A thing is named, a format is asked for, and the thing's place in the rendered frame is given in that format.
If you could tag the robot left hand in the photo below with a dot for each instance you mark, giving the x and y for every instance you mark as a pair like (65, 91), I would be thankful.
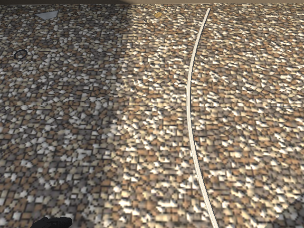
(61, 222)

